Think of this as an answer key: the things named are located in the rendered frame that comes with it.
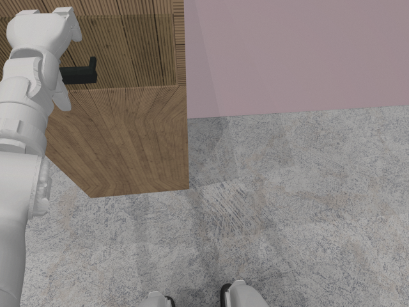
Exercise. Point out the robot shin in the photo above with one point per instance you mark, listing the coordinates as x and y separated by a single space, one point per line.
237 282
155 293

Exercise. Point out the robot left forearm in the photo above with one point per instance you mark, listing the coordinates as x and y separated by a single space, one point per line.
29 82

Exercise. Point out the right robot shin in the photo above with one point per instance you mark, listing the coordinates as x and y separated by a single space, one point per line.
237 282

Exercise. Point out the left robot upper arm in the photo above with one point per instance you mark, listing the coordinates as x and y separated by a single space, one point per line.
24 192

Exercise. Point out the left robot hand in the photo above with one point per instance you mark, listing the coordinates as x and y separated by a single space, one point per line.
51 31

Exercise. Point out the left robot shin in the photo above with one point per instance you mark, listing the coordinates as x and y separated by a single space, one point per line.
155 293

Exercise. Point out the drawer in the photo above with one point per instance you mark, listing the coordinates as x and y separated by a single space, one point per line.
130 50

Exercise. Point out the cabinet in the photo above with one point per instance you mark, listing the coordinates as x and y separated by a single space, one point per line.
120 141

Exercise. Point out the handle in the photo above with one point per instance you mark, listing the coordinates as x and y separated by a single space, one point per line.
80 75

